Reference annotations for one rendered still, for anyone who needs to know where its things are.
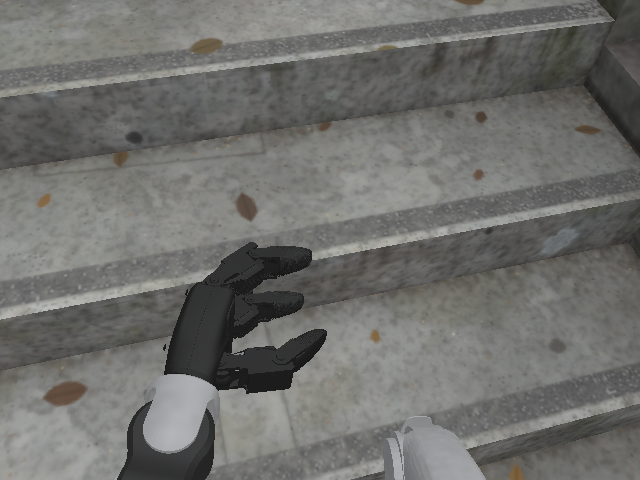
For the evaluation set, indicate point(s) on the right robot thigh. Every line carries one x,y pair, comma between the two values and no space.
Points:
427,452

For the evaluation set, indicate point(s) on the left robot hand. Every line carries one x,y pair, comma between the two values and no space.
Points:
212,315

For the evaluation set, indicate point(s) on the robot left forearm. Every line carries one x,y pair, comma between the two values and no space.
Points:
172,436

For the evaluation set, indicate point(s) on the right robot shin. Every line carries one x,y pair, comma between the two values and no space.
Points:
415,421

